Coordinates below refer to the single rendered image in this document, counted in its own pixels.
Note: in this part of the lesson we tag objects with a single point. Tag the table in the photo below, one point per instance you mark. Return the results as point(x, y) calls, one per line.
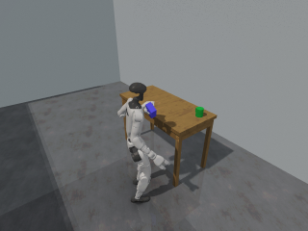
point(176, 117)

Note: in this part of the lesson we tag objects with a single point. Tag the left robot hand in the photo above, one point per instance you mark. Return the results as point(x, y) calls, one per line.
point(144, 107)

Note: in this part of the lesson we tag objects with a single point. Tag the right robot shin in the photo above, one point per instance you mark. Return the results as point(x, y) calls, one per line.
point(142, 185)

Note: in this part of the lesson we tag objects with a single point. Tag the right robot hand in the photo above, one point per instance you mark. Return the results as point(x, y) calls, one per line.
point(158, 160)

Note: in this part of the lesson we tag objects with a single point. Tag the robot left upper arm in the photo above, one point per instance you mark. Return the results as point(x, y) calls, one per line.
point(122, 111)

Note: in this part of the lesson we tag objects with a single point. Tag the sponge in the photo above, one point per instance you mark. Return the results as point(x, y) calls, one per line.
point(151, 109)

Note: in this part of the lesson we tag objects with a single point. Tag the left robot shin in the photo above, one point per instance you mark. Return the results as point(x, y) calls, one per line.
point(139, 171)

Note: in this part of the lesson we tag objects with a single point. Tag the robot right upper arm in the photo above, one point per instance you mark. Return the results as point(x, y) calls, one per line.
point(136, 126)

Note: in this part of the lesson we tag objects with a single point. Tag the robot shin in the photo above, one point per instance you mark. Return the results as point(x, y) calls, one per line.
point(142, 185)
point(139, 171)

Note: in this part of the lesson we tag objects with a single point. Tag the robot right forearm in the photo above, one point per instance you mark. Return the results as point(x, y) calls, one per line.
point(143, 148)

